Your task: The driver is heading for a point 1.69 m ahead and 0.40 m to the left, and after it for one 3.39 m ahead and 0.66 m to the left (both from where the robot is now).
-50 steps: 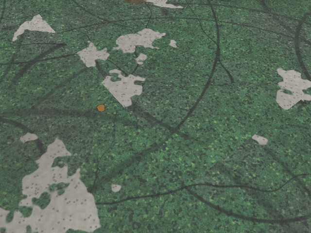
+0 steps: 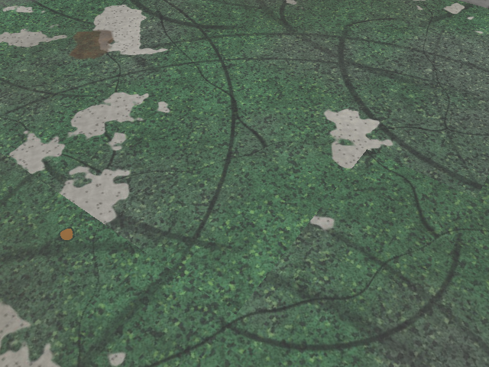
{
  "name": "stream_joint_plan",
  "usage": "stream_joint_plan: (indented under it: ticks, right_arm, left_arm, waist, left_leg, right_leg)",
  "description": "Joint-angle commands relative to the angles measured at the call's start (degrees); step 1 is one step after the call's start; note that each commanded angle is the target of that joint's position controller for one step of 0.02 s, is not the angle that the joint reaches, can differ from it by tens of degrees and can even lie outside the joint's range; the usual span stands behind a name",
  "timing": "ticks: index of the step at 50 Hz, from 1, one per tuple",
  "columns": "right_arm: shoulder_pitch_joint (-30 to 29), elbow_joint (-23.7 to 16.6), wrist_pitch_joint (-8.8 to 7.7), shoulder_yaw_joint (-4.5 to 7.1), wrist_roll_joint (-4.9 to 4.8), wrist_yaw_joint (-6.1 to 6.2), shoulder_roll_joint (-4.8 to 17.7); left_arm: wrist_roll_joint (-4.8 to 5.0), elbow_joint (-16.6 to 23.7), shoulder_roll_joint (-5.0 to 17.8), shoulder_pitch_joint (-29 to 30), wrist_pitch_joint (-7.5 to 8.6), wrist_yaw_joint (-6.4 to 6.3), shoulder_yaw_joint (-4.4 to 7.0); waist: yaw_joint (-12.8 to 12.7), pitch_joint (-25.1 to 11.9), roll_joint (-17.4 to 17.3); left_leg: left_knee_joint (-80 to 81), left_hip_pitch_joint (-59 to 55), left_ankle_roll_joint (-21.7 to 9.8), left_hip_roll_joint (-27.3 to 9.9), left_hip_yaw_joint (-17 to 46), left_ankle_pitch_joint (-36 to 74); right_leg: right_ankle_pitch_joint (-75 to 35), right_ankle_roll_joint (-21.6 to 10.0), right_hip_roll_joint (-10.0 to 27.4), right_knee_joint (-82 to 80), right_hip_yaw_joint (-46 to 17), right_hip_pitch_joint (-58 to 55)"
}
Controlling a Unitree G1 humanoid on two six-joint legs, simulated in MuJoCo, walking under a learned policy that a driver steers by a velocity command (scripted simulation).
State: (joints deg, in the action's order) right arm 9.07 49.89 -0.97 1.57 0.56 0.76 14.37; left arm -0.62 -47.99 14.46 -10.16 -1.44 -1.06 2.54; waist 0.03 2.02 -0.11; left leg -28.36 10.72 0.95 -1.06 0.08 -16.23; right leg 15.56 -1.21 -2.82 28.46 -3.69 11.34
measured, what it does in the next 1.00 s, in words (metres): stands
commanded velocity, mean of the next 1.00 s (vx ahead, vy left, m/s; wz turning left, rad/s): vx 0.07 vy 0.00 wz -0.01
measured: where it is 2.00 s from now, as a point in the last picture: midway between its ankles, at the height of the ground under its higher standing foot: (240, 364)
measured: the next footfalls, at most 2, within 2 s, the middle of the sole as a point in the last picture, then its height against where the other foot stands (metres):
right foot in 1.48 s outside the picture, level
left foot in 1.98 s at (197, 307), level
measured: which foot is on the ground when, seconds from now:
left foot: down 0.00-1.00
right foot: down 0.00-1.00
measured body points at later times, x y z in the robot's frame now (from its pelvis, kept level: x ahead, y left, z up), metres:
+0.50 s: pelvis +0.02 +0.01 +0.00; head +0.03 +0.00 +0.45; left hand +0.08 +0.26 -0.15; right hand +0.08 -0.25 -0.15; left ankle -0.01 +0.13 -0.74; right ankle +0.00 -0.11 -0.74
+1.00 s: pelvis +0.04 +0.02 -0.01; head +0.04 +0.02 +0.44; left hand +0.05 +0.28 -0.16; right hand +0.08 -0.24 -0.16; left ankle -0.01 +0.12 -0.73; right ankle +0.00 -0.11 -0.74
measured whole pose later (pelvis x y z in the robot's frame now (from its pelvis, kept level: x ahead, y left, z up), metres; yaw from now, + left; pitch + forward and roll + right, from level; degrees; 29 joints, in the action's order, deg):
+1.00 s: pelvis +0.04 +0.02 -0.01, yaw +1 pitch -1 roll -1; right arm 16.6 59.9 -3.7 0.7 -1.3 1.1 13.5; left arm 1.6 -63.7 13.1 -15.4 2.9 -0.8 2.4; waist 0.0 -0.1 -0.4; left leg -37.4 12.2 -3.8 0.6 0.7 -26.2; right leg 22.7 -2.2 -2.1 33.7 -3.4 10.3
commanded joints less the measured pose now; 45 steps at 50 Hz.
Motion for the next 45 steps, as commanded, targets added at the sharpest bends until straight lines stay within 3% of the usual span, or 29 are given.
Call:
stream_joint_plan:
  ticks: [1,11,13,14,15,17,19,21,23,29,39,41,43,45]
  right_arm:
    - [-0.70,-1.92,-0.61,1.43,-0.06,0.38,7.29]
    - [0.03,2.18,-0.39,0.95,-0.12,0.59,6.74]
    - [1.39,3.41,-0.10,1.09,-0.51,0.80,6.95]
    - [1.35,3.40,0.00,1.30,-0.88,0.96,7.51]
    - [0.49,3.01,-0.15,1.05,-0.91,1.19,7.05]
    - [0.15,2.99,-0.99,0.68,-0.45,1.35,6.52]
    - [1.45,3.65,-1.68,0.49,0.01,1.16,6.06]
    - [3.14,4.41,-1.66,0.43,-0.22,1.04,6.21]
    - [3.74,5.02,-1.19,0.30,-0.53,1.05,6.39]
    - [4.34,6.43,0.03,-0.04,-0.63,1.08,5.92]
    - [4.56,8.35,0.32,-0.13,-0.43,1.41,5.34]
    - [5.71,9.30,0.47,-0.04,-0.71,1.50,4.96]
    - [4.69,8.72,0.24,0.09,-1.14,1.62,5.05]
    - [4.38,7.78,-1.20,-0.09,-1.54,1.52,4.54]
  left_arm:
    - [0.09,1.56,5.87,1.13,0.80,-0.41,1.42]
    - [0.37,-4.44,6.14,0.76,1.02,-0.96,1.38]
    - [0.81,-5.98,6.16,-0.46,0.85,-1.12,1.49]
    - [1.16,-6.20,6.54,-0.69,0.90,-1.17,1.68]
    - [1.14,-5.92,5.91,0.36,1.22,-1.28,1.42]
    - [0.62,-6.23,4.28,0.58,2.32,-1.23,0.84]
    - [0.11,-7.37,4.90,-0.30,3.00,-0.78,0.85]
    - [0.52,-8.34,5.17,-0.59,3.09,-0.41,0.71]
    - [0.88,-9.23,5.28,-0.88,2.89,-0.25,0.56]
    - [1.02,-11.58,5.05,-0.92,1.79,-0.44,0.31]
    - [0.85,-13.75,4.65,0.26,1.13,-0.87,0.26]
    - [1.24,-14.69,4.44,-0.95,0.93,-0.97,0.34]
    - [1.67,-14.47,5.17,-1.21,1.21,-0.95,0.66]
    - [2.08,-13.93,5.50,-2.14,2.81,-0.71,0.65]
  waist:
    - [0.33,-2.42,0.31]
    - [0.24,-1.66,0.09]
    - [0.17,-1.95,-0.34]
    - [0.09,0.02,-0.98]
    - [0.14,3.60,-1.52]
    - [-0.10,5.26,-2.78]
    - [0.04,1.76,-0.45]
    - [0.57,-2.05,1.44]
    - [0.45,-3.34,0.60]
    - [0.26,-2.81,0.48]
    - [0.13,-1.13,0.16]
    - [0.04,-1.86,0.45]
    - [-0.44,3.23,0.78]
    - [-0.80,7.87,1.96]
  left_leg:
    - [4.60,0.16,-1.45,-2.93,2.87,9.57]
    - [5.58,-0.02,-1.49,-1.84,2.19,9.10]
    - [5.49,0.68,-2.41,-0.42,1.30,-5.35]
    - [5.62,2.66,-3.62,-0.53,2.25,-15.10]
    - [6.65,4.95,-4.55,-1.51,3.97,-17.59]
    - [6.89,5.85,-5.08,-2.76,5.62,-10.15]
    - [3.24,4.09,-3.32,-1.11,2.82,3.89]
    - [0.86,0.67,-1.70,0.01,1.00,12.65]
    - [0.71,-1.11,-1.52,-0.18,1.14,16.59]
    - [2.35,-2.40,-1.39,-0.41,1.20,17.92]
    - [4.37,-2.08,-1.11,-0.41,1.02,14.85]
    - [3.39,-1.56,-1.74,1.47,-0.68,0.51]
    - [2.47,3.93,-3.68,1.78,0.40,-17.57]
    - [1.21,8.68,-5.23,0.86,2.40,-22.60]
  right_leg:
    - [-11.49,-1.02,3.91,-4.25,-3.88,-1.17]
    - [-12.01,-0.62,3.93,-4.95,-3.26,-2.09]
    - [3.37,-1.37,2.07,-4.22,-1.57,-1.03]
    - [14.14,-2.13,1.36,-3.37,-1.16,1.85]
    - [15.82,-2.45,1.43,-3.20,-1.31,5.15]
    - [6.23,-2.04,1.44,-2.04,-0.81,5.74]
    - [-9.52,-1.35,2.49,-1.56,-1.80,1.69]
    - [-18.39,-1.66,3.24,-0.93,-2.51,-0.96]
    - [-22.47,-1.82,3.55,-0.76,-2.59,-2.41]
    - [-23.63,-1.42,3.58,-2.19,-2.20,-4.09]
    - [-18.81,-0.86,3.31,-4.25,-1.58,-3.51]
    - [-3.25,-1.68,1.63,-3.86,-0.19,-2.93]
    - [19.87,-3.79,1.91,-4.74,-2.03,2.76]
    - [27.44,-6.09,4.68,-6.74,-6.45,5.86]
